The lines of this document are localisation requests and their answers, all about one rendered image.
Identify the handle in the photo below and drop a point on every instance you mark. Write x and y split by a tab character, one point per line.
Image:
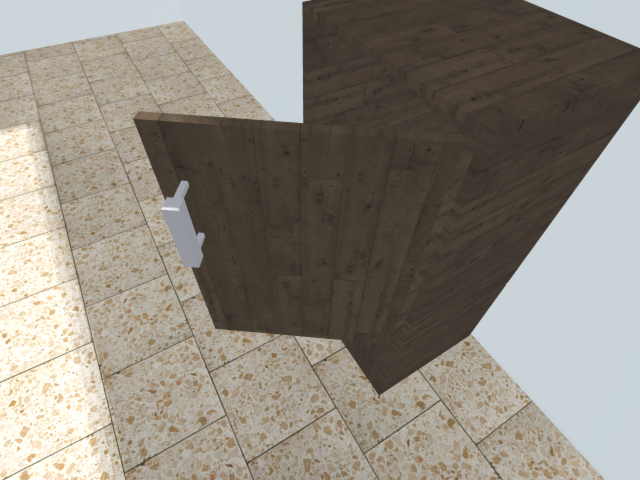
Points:
181	228

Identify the cupboard door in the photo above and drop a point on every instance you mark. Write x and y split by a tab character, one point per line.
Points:
310	230

